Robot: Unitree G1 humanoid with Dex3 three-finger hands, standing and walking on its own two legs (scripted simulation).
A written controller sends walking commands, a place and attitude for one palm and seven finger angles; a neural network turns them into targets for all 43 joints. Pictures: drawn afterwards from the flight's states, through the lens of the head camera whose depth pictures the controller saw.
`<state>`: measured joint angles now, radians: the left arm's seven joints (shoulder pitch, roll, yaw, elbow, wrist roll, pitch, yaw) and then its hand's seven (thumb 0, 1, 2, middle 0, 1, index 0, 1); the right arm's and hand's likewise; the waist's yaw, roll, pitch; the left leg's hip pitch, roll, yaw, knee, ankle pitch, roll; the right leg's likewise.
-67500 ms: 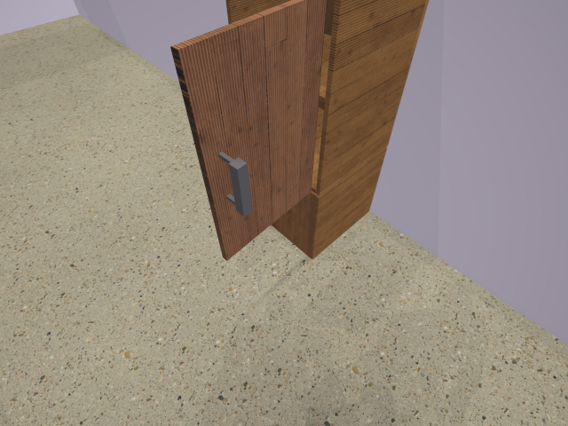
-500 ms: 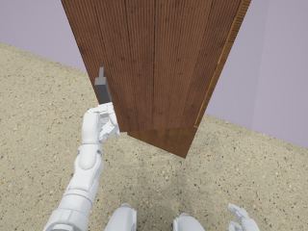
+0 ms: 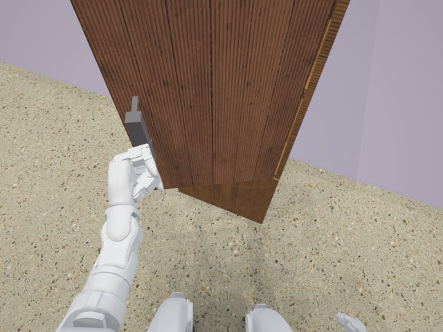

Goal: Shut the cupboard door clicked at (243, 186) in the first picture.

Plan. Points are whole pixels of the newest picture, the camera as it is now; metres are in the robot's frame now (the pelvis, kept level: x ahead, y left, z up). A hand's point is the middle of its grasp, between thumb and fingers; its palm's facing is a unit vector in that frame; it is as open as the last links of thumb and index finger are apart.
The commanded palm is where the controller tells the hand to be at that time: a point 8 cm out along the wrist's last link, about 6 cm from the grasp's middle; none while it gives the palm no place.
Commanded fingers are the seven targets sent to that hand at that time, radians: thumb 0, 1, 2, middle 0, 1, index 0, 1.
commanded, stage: push the door shut along its arc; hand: left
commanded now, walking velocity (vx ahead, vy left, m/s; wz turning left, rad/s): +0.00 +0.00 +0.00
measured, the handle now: (142, 133) +0.49 +0.17 +0.04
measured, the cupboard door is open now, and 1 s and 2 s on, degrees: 30 17 4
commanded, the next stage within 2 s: pull the fist back off the door in 1.88 s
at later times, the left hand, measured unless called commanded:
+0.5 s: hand (157, 154) +0.43 +0.13 +0.04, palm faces +0.01 -1.00 -0.05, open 3.1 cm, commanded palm +0.42 +0.17 +0.04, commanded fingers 0.00 0.90 0.90 -1.30 -1.50 -1.30 -1.50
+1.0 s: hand (175, 131) +0.49 +0.10 +0.05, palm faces -0.15 -0.99 -0.07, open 3.1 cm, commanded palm +0.49 +0.14 +0.04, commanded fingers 0.00 0.90 0.90 -1.30 -1.50 -1.30 -1.50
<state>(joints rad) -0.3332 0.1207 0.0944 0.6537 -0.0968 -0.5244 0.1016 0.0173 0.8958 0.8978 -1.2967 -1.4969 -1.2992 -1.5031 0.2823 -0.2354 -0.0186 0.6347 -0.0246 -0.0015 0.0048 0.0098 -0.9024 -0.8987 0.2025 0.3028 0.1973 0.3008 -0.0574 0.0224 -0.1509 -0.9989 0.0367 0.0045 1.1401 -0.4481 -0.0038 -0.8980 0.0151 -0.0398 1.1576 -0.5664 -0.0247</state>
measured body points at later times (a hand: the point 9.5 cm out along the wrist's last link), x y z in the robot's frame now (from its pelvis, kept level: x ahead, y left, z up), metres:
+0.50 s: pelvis -0.01 +0.01 -0.01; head +0.09 +0.01 +0.43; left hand +0.43 +0.18 +0.05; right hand +0.07 -0.25 -0.13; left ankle +0.05 +0.12 -0.65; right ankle +0.00 -0.11 -0.65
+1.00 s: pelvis -0.02 +0.01 -0.03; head +0.11 +0.02 +0.40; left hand +0.49 +0.15 +0.05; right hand -0.01 -0.26 -0.15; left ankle +0.05 +0.12 -0.65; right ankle +0.00 -0.11 -0.65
